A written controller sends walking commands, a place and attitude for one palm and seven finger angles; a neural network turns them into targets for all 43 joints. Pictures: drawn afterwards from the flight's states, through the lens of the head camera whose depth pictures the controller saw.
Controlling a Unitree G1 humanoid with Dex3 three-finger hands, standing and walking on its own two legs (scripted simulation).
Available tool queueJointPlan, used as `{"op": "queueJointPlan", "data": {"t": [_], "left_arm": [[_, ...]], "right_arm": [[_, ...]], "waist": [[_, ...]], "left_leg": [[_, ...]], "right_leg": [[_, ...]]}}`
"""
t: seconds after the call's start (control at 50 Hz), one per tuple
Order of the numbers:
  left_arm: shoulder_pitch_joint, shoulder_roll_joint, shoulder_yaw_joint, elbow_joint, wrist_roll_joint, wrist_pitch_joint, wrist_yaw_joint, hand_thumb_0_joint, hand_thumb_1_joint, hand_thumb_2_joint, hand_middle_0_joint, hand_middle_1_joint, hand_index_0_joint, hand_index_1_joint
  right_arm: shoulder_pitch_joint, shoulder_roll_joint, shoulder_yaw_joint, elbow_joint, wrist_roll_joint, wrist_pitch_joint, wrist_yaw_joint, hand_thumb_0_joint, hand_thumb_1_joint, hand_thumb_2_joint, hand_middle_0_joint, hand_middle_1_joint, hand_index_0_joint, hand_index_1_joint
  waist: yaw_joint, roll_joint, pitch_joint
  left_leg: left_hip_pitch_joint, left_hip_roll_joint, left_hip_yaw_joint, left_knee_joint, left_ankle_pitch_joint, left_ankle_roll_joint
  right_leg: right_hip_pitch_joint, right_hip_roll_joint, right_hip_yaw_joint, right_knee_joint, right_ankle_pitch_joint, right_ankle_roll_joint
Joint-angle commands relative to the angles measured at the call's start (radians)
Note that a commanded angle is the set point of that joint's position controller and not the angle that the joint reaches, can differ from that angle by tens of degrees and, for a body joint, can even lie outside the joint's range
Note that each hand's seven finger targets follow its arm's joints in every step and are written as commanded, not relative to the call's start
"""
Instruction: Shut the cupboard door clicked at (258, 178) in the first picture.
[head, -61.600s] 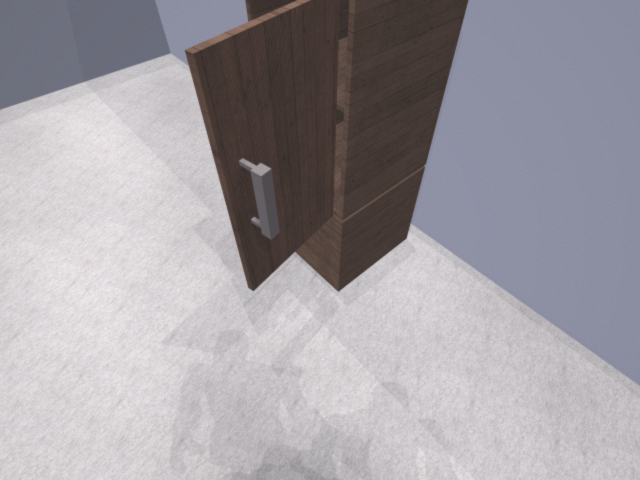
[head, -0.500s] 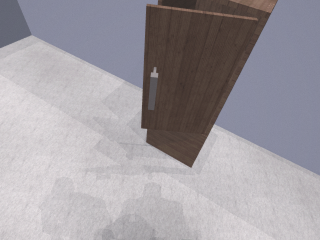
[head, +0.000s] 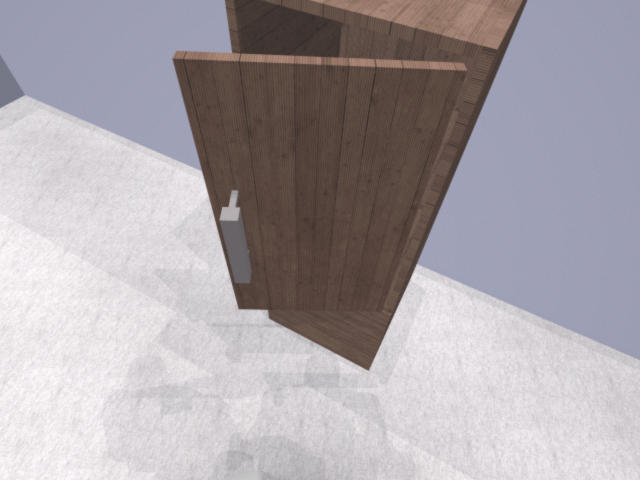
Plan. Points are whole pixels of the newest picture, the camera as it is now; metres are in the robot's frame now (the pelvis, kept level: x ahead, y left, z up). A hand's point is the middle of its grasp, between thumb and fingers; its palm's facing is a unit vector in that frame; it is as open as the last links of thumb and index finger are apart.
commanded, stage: come to a stop and stand still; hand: left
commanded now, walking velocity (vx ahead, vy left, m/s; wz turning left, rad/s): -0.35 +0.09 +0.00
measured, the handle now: (239, 238) +0.48 +0.15 -0.04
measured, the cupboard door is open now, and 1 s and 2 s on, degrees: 28 28 28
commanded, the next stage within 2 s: look again from close up in 1.18 s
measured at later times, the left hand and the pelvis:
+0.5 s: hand out of the picture +0.07 +0.16 -0.16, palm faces +0.04 -0.95 -0.30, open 7.4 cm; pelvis +0.04 -0.05 +0.00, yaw +0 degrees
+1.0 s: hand out of the picture +0.02 +0.17 -0.18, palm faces +0.05 -0.98 -0.17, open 7.4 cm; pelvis +0.01 -0.01 +0.01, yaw +0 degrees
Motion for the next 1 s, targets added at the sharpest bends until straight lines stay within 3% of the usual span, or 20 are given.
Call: {"op": "queueJointPlan", "data": {"t": [0.0,0.04,0.06,0.08,0.14,0.18,0.24,0.32,0.34,0.36,0.38,0.4,0.42,0.46,0.6,0.68,0.72,0.74,0.84,0.98], "left_arm": [[0.018,0.081,-0.005,-0.023,-0.016,-0.016,0.009,0.000,0.900,0.900,-0.200,-0.300,-0.200,-0.300],[0.089,0.042,-0.020,-0.013,-0.022,0.000,0.019,0.000,0.900,0.900,-0.200,-0.300,-0.200,-0.300],[0.103,0.048,-0.019,-0.008,-0.015,0.011,0.025,0.000,0.900,0.900,-0.200,-0.300,-0.200,-0.300],[0.112,0.055,-0.018,0.000,-0.012,0.023,0.027,0.000,0.900,0.900,-0.200,-0.300,-0.200,-0.300],[0.113,0.104,-0.007,-0.010,-0.017,0.039,0.029,0.000,0.900,0.900,-0.200,-0.300,-0.200,-0.300],[0.092,0.112,0.003,-0.040,-0.015,0.053,0.029,0.000,0.900,0.900,-0.200,-0.300,-0.200,-0.300],[0.083,0.093,0.019,-0.073,-0.012,0.060,0.028,0.000,0.900,0.900,-0.200,-0.300,-0.200,-0.300],[0.173,0.091,0.021,-0.071,-0.001,0.049,0.021,0.000,0.900,0.900,-0.200,-0.300,-0.200,-0.300],[0.180,0.134,0.025,-0.076,0.008,0.039,0.024,0.000,0.900,0.900,-0.200,-0.300,-0.200,-0.300],[0.149,0.213,0.032,-0.085,0.018,0.029,0.027,0.000,0.900,0.900,-0.200,-0.300,-0.200,-0.300],[0.148,0.230,0.031,-0.095,0.011,0.025,0.023,0.000,0.900,0.900,-0.200,-0.300,-0.200,-0.300],[0.114,0.216,0.028,-0.088,0.012,0.023,0.028,0.000,0.900,0.900,-0.200,-0.300,-0.200,-0.300],[0.085,0.203,0.025,-0.082,0.011,0.019,0.031,0.000,0.900,0.900,-0.200,-0.300,-0.200,-0.300],[0.083,0.198,0.022,-0.086,0.006,0.016,0.032,0.000,0.900,0.900,-0.200,-0.300,-0.200,-0.300],[0.099,0.231,0.037,-0.076,0.010,0.017,0.031,0.000,0.900,0.900,-0.200,-0.300,-0.200,-0.300],[0.037,0.193,0.022,-0.062,-0.005,0.023,0.024,0.000,0.900,0.900,-0.200,-0.300,-0.200,-0.300],[0.044,0.123,0.007,-0.071,-0.013,0.035,0.018,0.000,0.900,0.900,-0.200,-0.300,-0.200,-0.300],[0.057,0.107,0.003,-0.067,-0.008,0.038,0.017,0.000,0.900,0.900,-0.200,-0.300,-0.200,-0.300],[0.061,0.112,-0.007,-0.009,-0.005,0.044,0.009,0.000,0.900,0.900,-0.200,-0.300,-0.200,-0.300],[0.101,0.087,-0.019,0.035,-0.004,0.028,0.013,0.000,0.900,0.900,-0.200,-0.300,-0.200,-0.300]], "right_arm": [[0.171,-0.013,0.016,0.027,0.003,-0.012,-0.007,0.000,-0.900,-0.900,0.200,0.300,0.200,0.300],[0.118,-0.114,0.010,0.014,0.004,-0.021,-0.019,0.000,-0.900,-0.900,0.200,0.300,0.200,0.300],[0.064,-0.129,0.005,0.005,0.007,-0.012,-0.026,0.000,-0.900,-0.900,0.200,0.300,0.200,0.300],[0.022,-0.130,0.006,0.005,0.014,-0.009,-0.034,0.000,-0.900,-0.900,0.200,0.300,0.200,0.300],[0.027,-0.154,-0.011,-0.003,0.018,0.009,-0.050,0.000,-0.900,-0.900,0.200,0.300,0.200,0.300],[0.021,-0.186,-0.032,-0.018,0.012,0.024,-0.053,0.000,-0.900,-0.900,0.200,0.300,0.200,0.300],[-0.043,-0.211,-0.052,-0.052,-0.001,0.042,-0.051,0.000,-0.900,-0.900,0.200,0.300,0.200,0.300],[-0.139,-0.202,-0.058,-0.087,0.007,0.051,-0.034,0.000,-0.900,-0.900,0.200,0.300,0.200,0.300],[-0.127,-0.169,-0.058,-0.096,0.016,0.054,-0.026,0.000,-0.900,-0.900,0.200,0.300,0.200,0.300],[-0.095,-0.104,-0.050,-0.108,0.021,0.057,-0.013,0.000,-0.900,-0.900,0.200,0.300,0.200,0.300],[-0.099,-0.110,-0.048,-0.111,0.021,0.069,-0.010,0.000,-0.900,-0.900,0.200,0.300,0.200,0.300],[-0.139,-0.083,-0.043,-0.112,0.016,0.077,-0.013,0.000,-0.900,-0.900,0.200,0.300,0.200,0.300],[-0.132,-0.100,-0.039,-0.100,0.015,0.075,-0.015,0.000,-0.900,-0.900,0.200,0.300,0.200,0.300],[-0.126,-0.119,-0.037,-0.082,0.016,0.068,-0.009,0.000,-0.900,-0.900,0.200,0.300,0.200,0.300],[-0.098,-0.100,-0.018,-0.074,0.019,0.051,0.001,0.000,-0.900,-0.900,0.200,0.300,0.200,0.300],[0.016,-0.097,-0.010,-0.017,0.018,0.031,-0.004,0.000,-0.900,-0.900,0.200,0.300,0.200,0.300],[0.008,-0.168,-0.010,-0.021,0.007,0.018,-0.009,0.000,-0.900,-0.900,0.200,0.300,0.200,0.300],[-0.030,-0.181,-0.006,-0.029,0.004,0.021,-0.011,0.000,-0.900,-0.900,0.200,0.300,0.200,0.300],[-0.035,-0.142,0.007,0.003,0.008,0.016,-0.014,0.000,-0.900,-0.900,0.200,0.300,0.200,0.300],[0.046,-0.103,0.006,0.033,0.016,0.005,-0.020,0.000,-0.900,-0.900,0.200,0.300,0.200,0.300]], "waist": [[-0.030,-0.042,-0.075],[0.024,0.128,-0.079],[0.033,0.092,-0.031],[0.043,0.184,0.003],[0.026,0.195,-0.083],[0.014,0.172,-0.097],[0.020,0.130,-0.142],[0.074,0.073,-0.157],[0.071,-0.069,-0.154],[0.053,-0.282,-0.120],[0.071,-0.195,-0.107],[0.059,-0.170,-0.071],[0.049,-0.233,-0.063],[0.055,-0.188,-0.080],[0.080,-0.174,-0.112],[0.031,-0.165,-0.093],[0.052,0.053,-0.068],[0.071,0.026,-0.042],[0.072,0.098,0.028],[0.054,-0.010,0.026]], "left_leg": [[0.300,-0.017,-0.033,-0.433,0.371,-0.020],[0.260,0.166,-0.200,-0.491,0.772,0.069],[0.207,0.179,-0.194,-0.491,0.776,0.090],[0.199,0.171,-0.191,-0.497,0.880,0.101],[0.393,0.204,-0.192,-0.473,1.259,0.129],[0.458,0.253,-0.206,-0.465,1.323,0.186],[0.469,0.268,-0.187,-0.433,1.203,0.217],[0.293,0.162,-0.105,-0.359,0.773,0.116],[0.213,0.059,-0.053,-0.259,0.498,0.056],[0.074,-0.094,0.018,-0.123,0.001,-0.005],[0.097,-0.106,-0.071,0.019,-0.185,-0.002],[0.044,-0.098,-0.119,0.106,-0.191,0.003],[-0.008,-0.081,-0.137,0.160,-0.166,-0.003],[-0.036,-0.078,-0.142,0.181,-0.098,-0.017],[0.057,-0.085,-0.082,-0.153,-0.042,-0.028],[0.323,-0.078,-0.066,-0.516,0.238,-0.013],[0.265,0.085,-0.221,-0.559,0.320,0.055],[0.161,0.102,-0.222,-0.573,0.216,0.066],[0.084,0.030,-0.183,-0.663,0.029,0.033],[0.153,0.019,-0.153,-0.643,0.117,0.031]], "right_leg": [[-0.070,-0.171,0.130,-0.082,0.216,-0.091],[-0.001,-0.074,0.091,-0.034,0.032,0.013],[0.033,-0.058,0.086,-0.032,-0.008,0.021],[0.035,-0.065,0.082,-0.007,0.041,0.031],[-0.031,-0.059,0.082,0.129,-0.069,0.037],[-0.121,-0.034,0.100,0.275,-0.254,0.038],[-0.170,-0.015,0.140,0.360,-0.293,0.032],[0.049,-0.021,0.104,0.052,0.072,0.027],[0.094,-0.106,0.228,-0.058,0.347,0.001],[0.118,-0.313,0.432,-0.130,0.567,-0.092],[0.045,-0.396,0.439,-0.156,0.627,-0.174],[0.043,-0.371,0.439,-0.125,0.686,-0.198],[0.085,-0.351,0.424,-0.090,0.747,-0.204],[0.144,-0.315,0.359,-0.073,0.743,-0.182],[0.201,-0.295,0.331,-0.102,0.536,-0.167],[0.027,-0.202,0.264,-0.062,0.232,-0.062],[0.004,-0.083,0.180,-0.039,-0.001,0.012],[0.060,-0.064,0.159,-0.062,-0.039,0.022],[0.116,-0.063,0.160,-0.078,0.014,0.022],[0.101,-0.074,0.168,-0.116,0.065,0.025]]}}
